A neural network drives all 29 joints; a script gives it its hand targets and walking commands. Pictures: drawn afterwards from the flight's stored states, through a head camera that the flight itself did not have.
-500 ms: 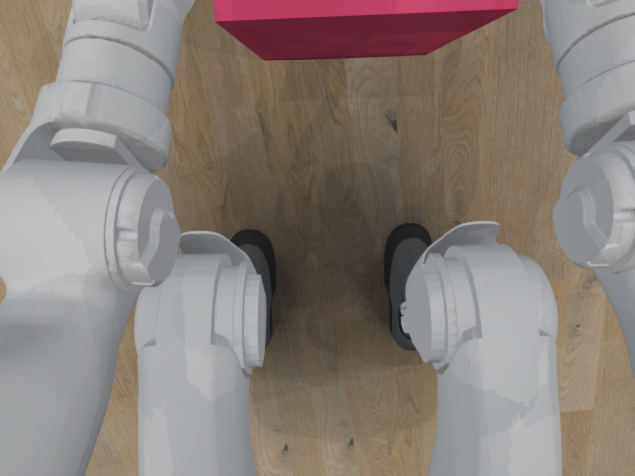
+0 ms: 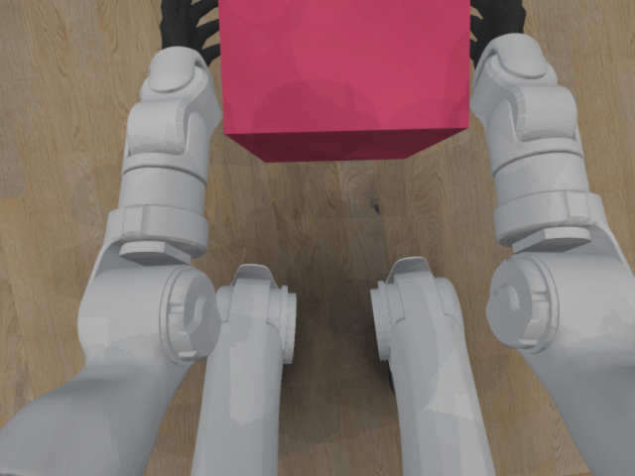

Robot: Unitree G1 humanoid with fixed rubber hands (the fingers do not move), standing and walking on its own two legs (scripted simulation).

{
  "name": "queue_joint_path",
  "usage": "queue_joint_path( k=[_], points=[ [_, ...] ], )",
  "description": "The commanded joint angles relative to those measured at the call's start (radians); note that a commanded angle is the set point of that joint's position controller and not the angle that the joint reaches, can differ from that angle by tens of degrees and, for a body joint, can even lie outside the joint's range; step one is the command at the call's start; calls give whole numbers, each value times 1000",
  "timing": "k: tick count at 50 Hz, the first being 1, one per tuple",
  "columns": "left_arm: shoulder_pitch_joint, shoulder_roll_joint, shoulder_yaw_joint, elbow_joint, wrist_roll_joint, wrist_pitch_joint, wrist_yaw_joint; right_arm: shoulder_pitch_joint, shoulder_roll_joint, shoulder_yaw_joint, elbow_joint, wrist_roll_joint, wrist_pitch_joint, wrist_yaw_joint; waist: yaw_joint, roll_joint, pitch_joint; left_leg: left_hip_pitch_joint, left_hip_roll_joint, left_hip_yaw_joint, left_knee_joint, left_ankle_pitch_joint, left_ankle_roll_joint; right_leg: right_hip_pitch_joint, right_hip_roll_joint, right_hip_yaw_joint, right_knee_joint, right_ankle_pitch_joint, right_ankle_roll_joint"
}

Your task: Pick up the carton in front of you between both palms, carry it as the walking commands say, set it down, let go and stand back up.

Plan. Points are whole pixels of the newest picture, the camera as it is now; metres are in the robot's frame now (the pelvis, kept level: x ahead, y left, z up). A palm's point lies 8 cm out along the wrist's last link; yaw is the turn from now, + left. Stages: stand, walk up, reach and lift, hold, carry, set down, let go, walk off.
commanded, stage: reach and lift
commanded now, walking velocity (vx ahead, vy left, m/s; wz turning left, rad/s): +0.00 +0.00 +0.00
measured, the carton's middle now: (337, 62) +0.56 -0.02 -0.17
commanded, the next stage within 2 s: none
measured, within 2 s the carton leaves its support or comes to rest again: neither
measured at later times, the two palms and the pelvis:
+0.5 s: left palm (86, 20) +0.50 +0.13 +0.06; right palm (609, 3) +0.49 -0.17 +0.06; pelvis -0.01 +0.00 +0.11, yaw -1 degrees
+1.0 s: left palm out of the picture +0.44 +0.14 +0.23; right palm out of the picture +0.44 -0.16 +0.22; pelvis +0.05 +0.00 +0.26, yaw -1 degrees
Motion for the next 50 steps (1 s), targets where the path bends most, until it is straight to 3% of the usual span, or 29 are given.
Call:
queue_joint_path(
  k=[1, 5, 10, 15, 23, 29, 41, 50],
  points=[
    [-634, -1073, -386, 11, -36, 10, -303, -590, 1099, 375, -13, 44, 3, 307, -6, -28, -1176, 520, -51, 194, -256, 287, 67, 609, 44, -187, -277, 323, -43],
    [-609, -1045, -236, 99, 78, 12, -318, -579, 1079, 230, 76, -63, 2, 326, 7, -27, -1046, 495, -55, 184, -358, 183, 79, 528, 50, -189, -371, 183, -52],
    [-626, -1046, -185, 109, 120, 22, -328, -595, 1072, 169, 87, -114, 10, 335, -1, -25, -1103, 555, -54, 180, -447, 131, 78, 582, 48, -187, -463, 119, -57],
    [-628, -1111, -244, 55, 94, 45, -342, -597, 1128, 215, 25, -98, 30, 343, -10, -14, -1279, 674, -56, 188, -509, 169, 70, 718, 49, -193, -521, 164, -57],
    [-518, -1218, -410, -75, 16, 79, -361, -488, 1241, 379, -104, -20, 68, 353, -5, -18, -1455, 851, -56, 187, -590, 313, 54, 939, 55, -188, -595, 328, -41],
    [-358, -1253, -465, -87, 1, 74, -364, -334, 1289, 438, -120, -5, 63, 347, 1, -25, -1355, 922, -56, 160, -679, 359, 50, 1031, 58, -161, -682, 385, -35],
    [-88, -1274, -463, -53, 50, 21, -355, -73, 1322, 436, -93, -49, 11, 326, 7, -28, -1106, 1124, -47, 99, -912, 361, 65, 1223, 52, -98, -917, 378, -49],
    [91, -1297, -506, -88, 65, 5, -354, 103, 1340, 474, -123, -64, -10, 327, 11, -19, -983, 1347, -27, 57, -1097, 407, 75, 1416, 37, -61, -1097, 412, -62]
  ],
)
